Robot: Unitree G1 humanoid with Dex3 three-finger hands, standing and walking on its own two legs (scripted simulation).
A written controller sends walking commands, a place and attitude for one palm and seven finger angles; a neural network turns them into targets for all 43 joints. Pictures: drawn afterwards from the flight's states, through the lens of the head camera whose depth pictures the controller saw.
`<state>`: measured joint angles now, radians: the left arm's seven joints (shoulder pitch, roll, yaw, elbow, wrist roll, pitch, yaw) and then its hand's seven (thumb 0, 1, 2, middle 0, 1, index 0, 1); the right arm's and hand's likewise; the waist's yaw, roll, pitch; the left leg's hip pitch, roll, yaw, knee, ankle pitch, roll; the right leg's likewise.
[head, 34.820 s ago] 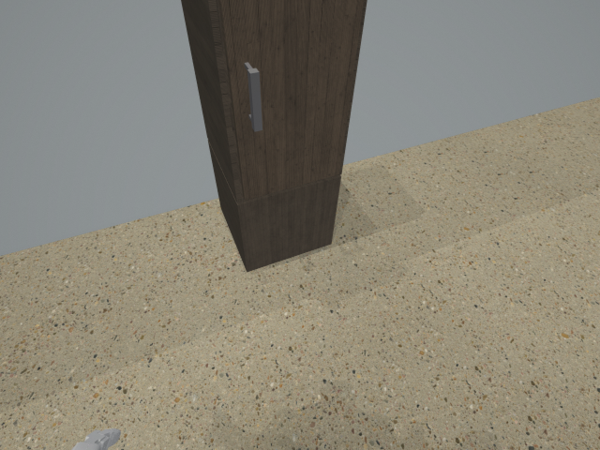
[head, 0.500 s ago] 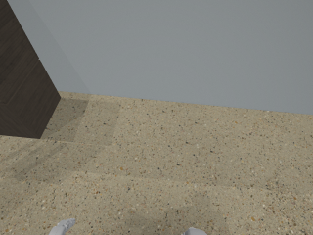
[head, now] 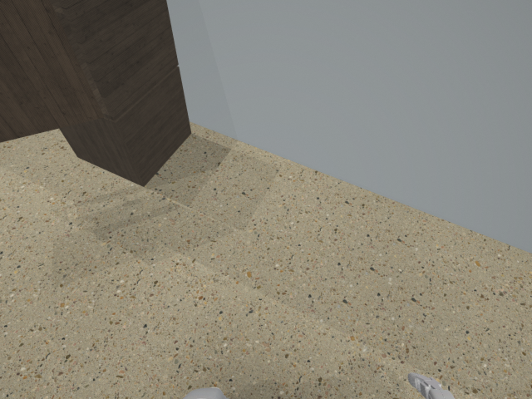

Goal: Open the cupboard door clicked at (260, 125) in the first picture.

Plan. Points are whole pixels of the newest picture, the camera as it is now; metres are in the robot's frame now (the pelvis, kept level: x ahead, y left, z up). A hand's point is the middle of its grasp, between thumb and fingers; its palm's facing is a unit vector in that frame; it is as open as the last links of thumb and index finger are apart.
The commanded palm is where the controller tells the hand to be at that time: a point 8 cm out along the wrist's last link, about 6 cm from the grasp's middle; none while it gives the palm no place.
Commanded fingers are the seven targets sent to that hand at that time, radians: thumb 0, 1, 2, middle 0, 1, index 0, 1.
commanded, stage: turn to face it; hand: left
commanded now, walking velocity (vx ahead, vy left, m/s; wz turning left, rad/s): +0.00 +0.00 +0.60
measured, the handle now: out of the picture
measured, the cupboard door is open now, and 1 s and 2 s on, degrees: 51 51 51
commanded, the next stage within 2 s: take the last steps up to it in 0.70 s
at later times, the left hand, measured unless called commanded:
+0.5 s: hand out of the picture +0.09 +0.18 -0.13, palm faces +0.26 -0.92 -0.28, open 7.4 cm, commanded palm none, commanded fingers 0.00 0.90 0.90 -0.20 -0.30 -0.20 -0.30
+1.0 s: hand out of the picture -0.02 +0.18 -0.15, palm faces +0.51 -0.83 -0.21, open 7.4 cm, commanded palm none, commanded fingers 0.00 0.90 0.90 -0.20 -0.30 -0.20 -0.30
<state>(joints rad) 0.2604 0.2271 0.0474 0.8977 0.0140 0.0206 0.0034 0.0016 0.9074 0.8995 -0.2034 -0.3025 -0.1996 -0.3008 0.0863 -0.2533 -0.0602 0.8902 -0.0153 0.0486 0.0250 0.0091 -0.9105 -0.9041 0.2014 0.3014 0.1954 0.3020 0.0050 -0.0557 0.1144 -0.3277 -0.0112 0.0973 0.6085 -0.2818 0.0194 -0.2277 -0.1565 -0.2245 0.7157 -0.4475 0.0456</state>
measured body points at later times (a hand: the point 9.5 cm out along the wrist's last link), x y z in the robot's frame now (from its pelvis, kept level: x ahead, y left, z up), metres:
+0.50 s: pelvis +0.03 -0.05 +0.01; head +0.07 -0.05 +0.46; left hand +0.08 +0.23 -0.11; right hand +0.15 -0.28 -0.15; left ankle -0.01 +0.08 -0.69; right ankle +0.05 -0.16 -0.72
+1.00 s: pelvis +0.04 -0.02 +0.02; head +0.06 +0.00 +0.47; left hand -0.05 +0.22 -0.14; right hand +0.24 -0.19 -0.12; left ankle +0.00 +0.06 -0.72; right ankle +0.08 -0.16 -0.67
